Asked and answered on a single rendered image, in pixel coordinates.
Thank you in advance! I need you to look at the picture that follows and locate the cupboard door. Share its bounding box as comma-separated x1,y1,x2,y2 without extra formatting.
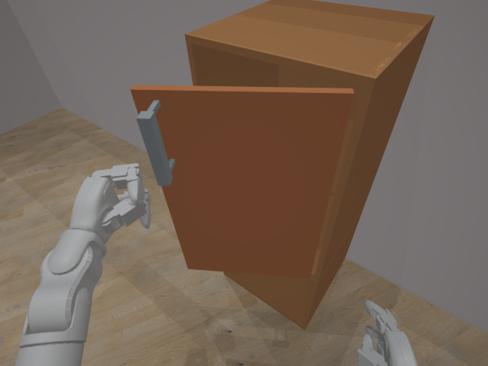
130,85,355,278

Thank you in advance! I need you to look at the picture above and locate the robot left hand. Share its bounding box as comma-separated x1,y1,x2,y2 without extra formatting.
69,163,151,244

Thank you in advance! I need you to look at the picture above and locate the handle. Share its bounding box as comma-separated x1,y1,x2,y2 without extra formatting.
136,100,175,186

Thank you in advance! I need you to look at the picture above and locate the robot right hand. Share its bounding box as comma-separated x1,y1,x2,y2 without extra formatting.
358,300,418,366

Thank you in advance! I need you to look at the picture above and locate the left robot forearm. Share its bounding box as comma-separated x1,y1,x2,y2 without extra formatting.
15,229,107,366

